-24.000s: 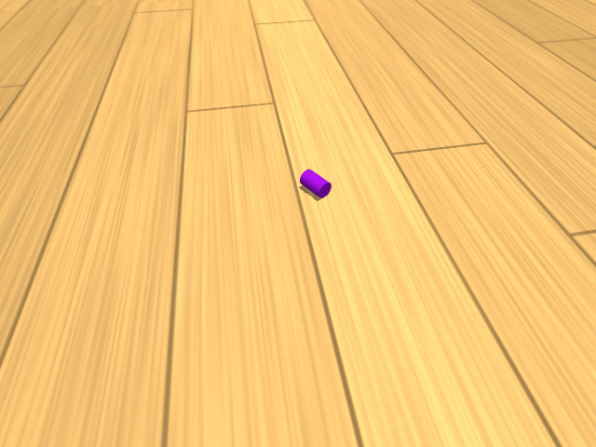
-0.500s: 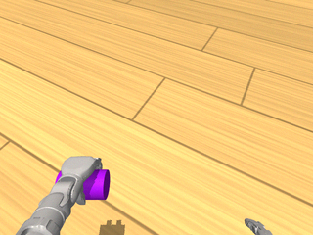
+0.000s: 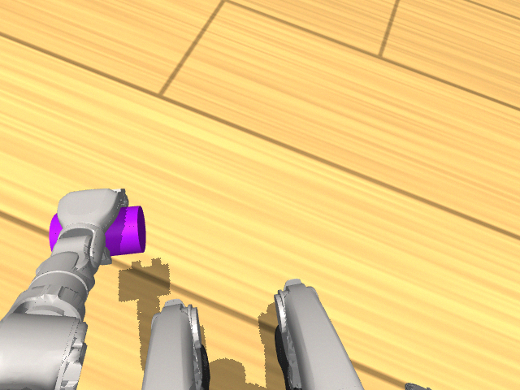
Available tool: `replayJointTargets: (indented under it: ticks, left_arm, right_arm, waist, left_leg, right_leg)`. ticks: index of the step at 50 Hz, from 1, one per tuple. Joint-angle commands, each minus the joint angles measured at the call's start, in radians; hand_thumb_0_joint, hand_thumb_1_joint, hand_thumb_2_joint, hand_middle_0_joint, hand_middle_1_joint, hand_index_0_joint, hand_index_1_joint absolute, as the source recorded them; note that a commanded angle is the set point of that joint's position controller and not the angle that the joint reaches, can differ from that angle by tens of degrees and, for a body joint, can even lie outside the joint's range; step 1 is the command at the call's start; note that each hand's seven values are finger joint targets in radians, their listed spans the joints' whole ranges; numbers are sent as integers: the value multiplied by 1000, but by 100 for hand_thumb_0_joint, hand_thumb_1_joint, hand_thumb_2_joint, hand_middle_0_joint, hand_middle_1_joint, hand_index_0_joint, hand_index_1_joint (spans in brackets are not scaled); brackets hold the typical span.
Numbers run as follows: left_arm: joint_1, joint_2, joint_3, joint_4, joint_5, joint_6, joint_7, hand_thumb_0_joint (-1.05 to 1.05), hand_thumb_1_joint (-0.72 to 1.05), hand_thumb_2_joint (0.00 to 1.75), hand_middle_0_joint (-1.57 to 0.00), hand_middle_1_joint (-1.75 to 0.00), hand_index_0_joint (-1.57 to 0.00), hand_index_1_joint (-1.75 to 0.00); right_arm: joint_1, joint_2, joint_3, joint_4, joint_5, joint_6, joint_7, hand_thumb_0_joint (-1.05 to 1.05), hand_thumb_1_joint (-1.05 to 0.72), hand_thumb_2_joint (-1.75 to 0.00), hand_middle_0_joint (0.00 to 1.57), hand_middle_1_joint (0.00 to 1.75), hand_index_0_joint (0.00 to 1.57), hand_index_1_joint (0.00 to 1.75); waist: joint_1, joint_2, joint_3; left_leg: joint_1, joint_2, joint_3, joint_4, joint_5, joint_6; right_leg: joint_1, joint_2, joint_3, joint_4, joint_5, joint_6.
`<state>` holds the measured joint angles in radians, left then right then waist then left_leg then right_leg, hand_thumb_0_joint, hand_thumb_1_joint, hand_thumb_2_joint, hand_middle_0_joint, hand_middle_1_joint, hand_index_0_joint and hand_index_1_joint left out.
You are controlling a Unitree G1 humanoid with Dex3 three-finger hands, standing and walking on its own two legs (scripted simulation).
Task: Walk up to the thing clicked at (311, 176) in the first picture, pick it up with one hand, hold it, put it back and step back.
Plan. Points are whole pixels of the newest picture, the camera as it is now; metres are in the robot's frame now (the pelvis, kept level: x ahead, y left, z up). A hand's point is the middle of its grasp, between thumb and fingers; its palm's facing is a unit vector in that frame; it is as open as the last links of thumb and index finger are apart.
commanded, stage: crouch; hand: left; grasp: from above
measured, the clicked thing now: (102, 232) +0.42 +0.23 -0.17
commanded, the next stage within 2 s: lower in 1.10 s
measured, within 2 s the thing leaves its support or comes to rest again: neither
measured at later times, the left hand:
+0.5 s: hand (122, 235) +0.45 +0.23 -0.29, palm faces -0.47 -0.01 -0.88, open 11.0 cm
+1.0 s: hand (129, 236) +0.46 +0.23 -0.36, palm faces -0.48 -0.01 -0.88, open 11.0 cm
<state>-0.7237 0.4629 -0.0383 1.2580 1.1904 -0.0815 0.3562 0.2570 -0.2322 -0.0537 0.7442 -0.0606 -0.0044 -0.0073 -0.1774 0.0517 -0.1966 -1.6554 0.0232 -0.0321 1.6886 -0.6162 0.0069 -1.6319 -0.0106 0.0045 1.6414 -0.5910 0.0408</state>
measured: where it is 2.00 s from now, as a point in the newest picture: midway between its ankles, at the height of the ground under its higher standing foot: (247, 389)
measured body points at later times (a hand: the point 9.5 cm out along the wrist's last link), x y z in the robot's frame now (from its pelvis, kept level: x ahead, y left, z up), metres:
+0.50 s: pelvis -0.01 -0.01 -0.12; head +0.23 +0.03 +0.26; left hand +0.47 +0.23 -0.24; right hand +0.05 -0.29 -0.23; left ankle +0.06 +0.12 -0.51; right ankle +0.07 -0.14 -0.51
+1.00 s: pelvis -0.02 -0.01 -0.18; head +0.24 +0.03 +0.19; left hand +0.48 +0.23 -0.31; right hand -0.01 -0.28 -0.28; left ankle +0.06 +0.12 -0.51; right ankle +0.07 -0.14 -0.51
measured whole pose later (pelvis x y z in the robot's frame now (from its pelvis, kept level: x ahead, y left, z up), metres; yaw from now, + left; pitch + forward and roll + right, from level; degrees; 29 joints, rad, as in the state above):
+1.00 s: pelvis -0.02 -0.01 -0.18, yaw -3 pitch +37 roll -6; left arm -0.99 0.70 0.09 1.46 1.29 -0.19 0.38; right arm 0.20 -0.26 0.03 0.73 -0.14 -0.05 0.12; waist -0.27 0.01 -0.07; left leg -2.23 0.01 -0.11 2.28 -0.69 -0.01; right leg -2.19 0.00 -0.04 2.20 -0.67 0.04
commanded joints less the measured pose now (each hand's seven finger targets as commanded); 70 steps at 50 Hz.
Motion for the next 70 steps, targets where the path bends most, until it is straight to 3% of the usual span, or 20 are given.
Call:
replayJointTargets:
  ticks: [1,8,11,15,20,23,25,27,29,31,34,46,49,52,60,66,68,70]
  left_arm:
    - [-445,294,66,-184,10,-17,54,0,71,84,-109,-62,-108,-63]
    - [-491,323,92,-205,31,-45,75,0,73,88,-111,-64,-111,-65]
    - [-526,325,94,-177,42,-42,87,0,75,92,-114,-63,-112,-65]
    - [-530,332,102,-149,46,-38,87,0,77,94,-115,-65,-114,-67]
    - [-556,359,109,-122,45,-46,79,0,77,94,-115,-66,-114,-68]
    - [-556,410,129,-91,54,-52,74,0,75,93,-113,-65,-112,-67]
    - [-559,389,119,-79,51,-55,68,0,77,94,-114,-67,-113,-69]
    - [-569,399,123,-77,54,-62,63,0,75,91,-112,-67,-112,-68]
    - [-541,421,136,-55,54,-65,58,0,76,91,-113,-66,-112,-67]
    - [-588,436,135,-74,61,-78,54,0,75,91,-112,-67,-111,-68]
    - [-580,447,145,-39,61,-81,60,0,77,93,-114,-68,-113,-69]
    - [-670,523,164,9,86,-107,81,0,79,90,-116,-63,-114,-65]
    - [-662,506,154,23,90,-107,84,0,80,90,-118,-62,-116,-65]
    - [-664,543,166,45,93,-109,87,0,79,88,-117,-60,-115,-63]
    - [-660,553,155,47,91,-105,84,0,79,86,-119,-57,-116,-60]
    - [-682,539,134,96,95,-114,83,0,75,83,-117,-54,-114,-57]
    - [-665,560,144,111,98,-119,86,0,75,83,-118,-53,-115,-56]
    - [-685,586,162,75,101,-130,93,0,80,82,-120,-55,-118,-57]
  right_arm:
    - [114,-211,-59,-58,-10,-47,-3,0,-90,-90,20,30,20,30]
    - [131,-222,-52,-43,-28,-66,32,0,-90,-90,20,30,20,30]
    - [140,-226,-47,-34,-37,-68,43,0,-90,-90,20,30,20,30]
    - [149,-229,-42,-38,-45,-69,63,0,-91,-90,20,30,20,30]
    - [143,-228,-35,-41,-51,-67,75,0,-91,-90,20,30,20,30]
    - [145,-235,-35,-44,-50,-60,81,0,-91,-90,20,30,20,30]
    - [148,-232,-31,-43,-53,-60,87,0,-91,-90,20,30,20,30]
    - [148,-240,-30,-45,-56,-61,91,0,-91,-90,20,30,20,30]
    - [153,-248,-32,-46,-54,-57,97,0,-91,-90,20,30,20,30]
    - [155,-250,-32,-43,-56,-51,102,0,-91,-90,20,30,20,30]
    - [158,-250,-24,-40,-58,-50,105,0,-91,-90,20,30,20,30]
    - [164,-274,1,-22,-73,-51,114,0,-91,-90,20,30,20,30]
    - [171,-273,13,-21,-77,-52,116,0,-91,-90,20,30,20,30]
    - [172,-281,20,-18,-77,-51,115,0,-91,-90,20,30,20,30]
    - [166,-284,38,-16,-79,-47,117,0,-91,-90,20,30,20,30]
    - [158,-292,51,-13,-80,-49,123,0,-91,-90,20,30,20,30]
    - [157,-295,60,-10,-84,-52,125,0,-91,-90,20,30,20,30]
    - [159,-305,56,-23,-89,-56,129,0,-91,-90,20,30,20,30]
  waist:
    - [-7,123,-608]
    - [-9,207,-734]
    - [-31,216,-711]
    - [-33,235,-715]
    - [-45,228,-686]
    - [-43,209,-682]
    - [-54,201,-675]
    - [-57,251,-654]
    - [-53,223,-651]
    - [-60,233,-676]
    - [-63,221,-628]
    - [-88,266,-626]
    - [-99,277,-609]
    - [-98,253,-600]
    - [-95,263,-582]
    - [-123,263,-533]
    - [-115,259,-522]
    - [-127,293,-556]
  left_leg:
    - [361,-32,-28,-133,113,6]
    - [362,-34,-31,2,228,1]
    - [317,-34,-27,51,226,1]
    - [303,-30,-27,101,265,-2]
    - [191,-34,2,177,241,10]
    - [131,-35,9,207,205,14]
    - [135,-32,1,220,210,13]
    - [136,-32,1,231,224,8]
    - [124,-30,-6,246,221,9]
    - [105,-32,-1,263,212,10]
    - [57,-33,4,282,181,13]
    - [7,-31,-5,339,126,11]
    - [-3,-31,-4,356,137,10]
    - [-57,-35,5,377,124,17]
    - [-79,-34,4,400,130,16]
    - [-120,-32,-11,427,111,16]
    - [-117,-32,-11,440,130,16]
    - [-92,-31,-16,450,155,10]
  right_leg:
    - [136,16,-63,-101,111,-80]
    - [29,14,-77,30,177,-81]
    - [-16,9,-77,64,182,-78]
    - [-49,8,-86,117,202,-80]
    - [-46,17,-83,154,224,-73]
    - [-42,21,-82,174,207,-71]
    - [-62,22,-90,191,206,-71]
    - [-101,19,-91,219,205,-74]
    - [-108,19,-97,232,205,-72]
    - [-101,25,-96,247,202,-73]
    - [-128,23,-98,258,186,-70]
    - [-203,28,-121,335,145,-76]
    - [-215,27,-124,347,155,-74]
    - [-199,31,-123,348,151,-69]
    - [-206,37,-131,372,163,-71]
    - [-251,42,-149,402,145,-73]
    - [-248,42,-150,412,162,-71]
    - [-248,39,-156,436,181,-71]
